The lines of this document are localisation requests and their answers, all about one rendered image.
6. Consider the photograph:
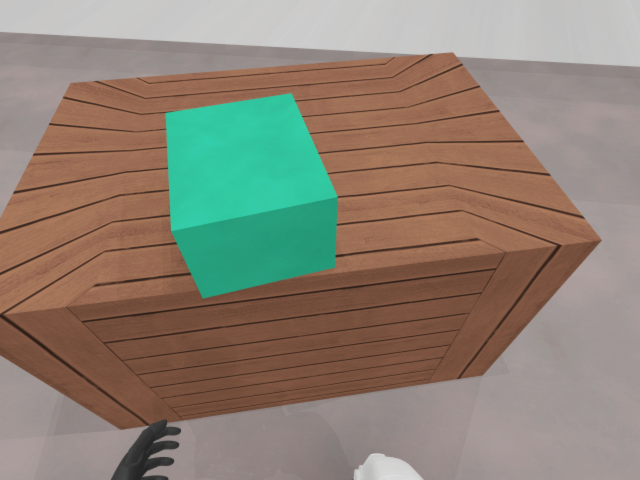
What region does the pedestal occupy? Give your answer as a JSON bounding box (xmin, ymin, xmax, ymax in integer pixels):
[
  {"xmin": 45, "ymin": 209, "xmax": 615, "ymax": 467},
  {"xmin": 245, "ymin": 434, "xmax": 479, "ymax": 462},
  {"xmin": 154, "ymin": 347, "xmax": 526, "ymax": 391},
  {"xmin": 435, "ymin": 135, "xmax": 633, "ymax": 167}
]
[{"xmin": 0, "ymin": 52, "xmax": 602, "ymax": 430}]

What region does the left robot hand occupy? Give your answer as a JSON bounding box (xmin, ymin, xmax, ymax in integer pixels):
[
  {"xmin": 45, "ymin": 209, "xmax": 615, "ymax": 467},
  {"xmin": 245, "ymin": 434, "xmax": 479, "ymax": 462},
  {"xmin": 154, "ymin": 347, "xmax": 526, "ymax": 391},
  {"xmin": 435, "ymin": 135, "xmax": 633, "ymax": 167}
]
[{"xmin": 111, "ymin": 419, "xmax": 181, "ymax": 480}]

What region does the right robot thigh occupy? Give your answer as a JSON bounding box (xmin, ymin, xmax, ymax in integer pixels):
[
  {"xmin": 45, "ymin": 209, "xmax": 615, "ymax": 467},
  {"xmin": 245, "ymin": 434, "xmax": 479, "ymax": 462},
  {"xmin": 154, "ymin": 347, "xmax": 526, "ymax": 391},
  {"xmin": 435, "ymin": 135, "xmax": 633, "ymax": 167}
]
[{"xmin": 354, "ymin": 457, "xmax": 423, "ymax": 480}]

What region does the robot right shin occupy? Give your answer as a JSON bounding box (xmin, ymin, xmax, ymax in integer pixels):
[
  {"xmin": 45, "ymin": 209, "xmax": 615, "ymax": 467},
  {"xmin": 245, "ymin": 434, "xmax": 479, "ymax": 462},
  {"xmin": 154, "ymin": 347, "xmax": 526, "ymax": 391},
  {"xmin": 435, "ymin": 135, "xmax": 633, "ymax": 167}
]
[{"xmin": 365, "ymin": 454, "xmax": 386, "ymax": 462}]

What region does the carton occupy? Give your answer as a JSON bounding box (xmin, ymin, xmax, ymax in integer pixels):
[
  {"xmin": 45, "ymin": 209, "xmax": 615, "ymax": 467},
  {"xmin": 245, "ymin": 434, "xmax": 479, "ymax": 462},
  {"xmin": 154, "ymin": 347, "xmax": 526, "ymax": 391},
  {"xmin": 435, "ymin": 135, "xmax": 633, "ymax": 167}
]
[{"xmin": 166, "ymin": 93, "xmax": 338, "ymax": 299}]

